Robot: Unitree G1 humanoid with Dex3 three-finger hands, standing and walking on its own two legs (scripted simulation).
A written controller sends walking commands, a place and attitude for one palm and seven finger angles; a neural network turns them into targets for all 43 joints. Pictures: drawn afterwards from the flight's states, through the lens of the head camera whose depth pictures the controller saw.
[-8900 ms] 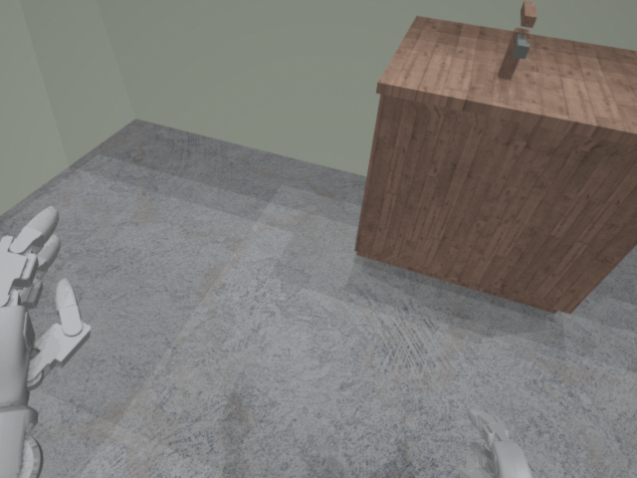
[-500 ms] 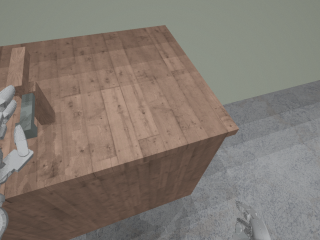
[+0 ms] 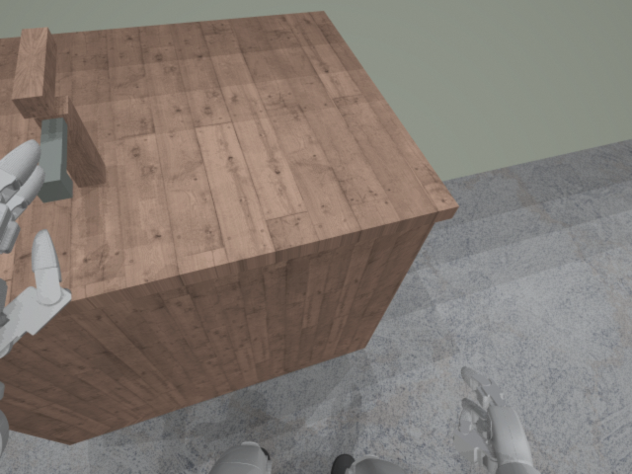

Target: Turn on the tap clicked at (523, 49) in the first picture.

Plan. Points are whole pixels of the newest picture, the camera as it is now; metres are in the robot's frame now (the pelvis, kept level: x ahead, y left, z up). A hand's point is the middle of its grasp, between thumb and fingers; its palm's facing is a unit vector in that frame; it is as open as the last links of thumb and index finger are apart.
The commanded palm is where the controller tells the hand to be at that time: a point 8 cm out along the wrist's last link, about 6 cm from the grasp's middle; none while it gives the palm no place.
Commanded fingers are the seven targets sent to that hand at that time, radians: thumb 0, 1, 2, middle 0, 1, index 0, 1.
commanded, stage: come to a stop and stand still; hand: left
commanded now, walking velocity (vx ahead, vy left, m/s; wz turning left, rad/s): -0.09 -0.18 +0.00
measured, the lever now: (52, 183) +0.35 +0.33 +0.14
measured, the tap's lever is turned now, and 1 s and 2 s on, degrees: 0 0 0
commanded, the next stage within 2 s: look again from close up in 1.18 s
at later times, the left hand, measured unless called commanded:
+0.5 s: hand (43, 356) +0.17 +0.23 +0.17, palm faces +0.35 -0.83 -0.44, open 7.4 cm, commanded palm +0.10 +0.27 +0.19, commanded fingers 0.00 0.90 0.90 -0.20 -0.30 -0.20 -0.30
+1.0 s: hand out of the picture +0.12 +0.25 +0.18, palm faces +0.37 -0.79 -0.49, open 7.4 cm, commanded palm +0.05 +0.29 +0.19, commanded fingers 0.00 0.90 0.90 -0.20 -0.30 -0.20 -0.30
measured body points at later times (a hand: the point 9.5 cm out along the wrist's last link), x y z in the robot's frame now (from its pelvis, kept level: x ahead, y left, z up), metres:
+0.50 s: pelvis -0.06 -0.01 +0.00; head -0.04 +0.01 +0.45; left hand +0.15 +0.28 +0.20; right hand +0.08 -0.25 -0.08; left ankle -0.02 +0.09 -0.73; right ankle -0.02 -0.11 -0.71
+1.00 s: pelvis -0.09 +0.00 -0.01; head -0.07 +0.00 +0.44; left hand +0.09 +0.29 +0.21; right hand +0.09 -0.22 -0.09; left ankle -0.08 +0.11 -0.72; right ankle -0.04 -0.09 -0.73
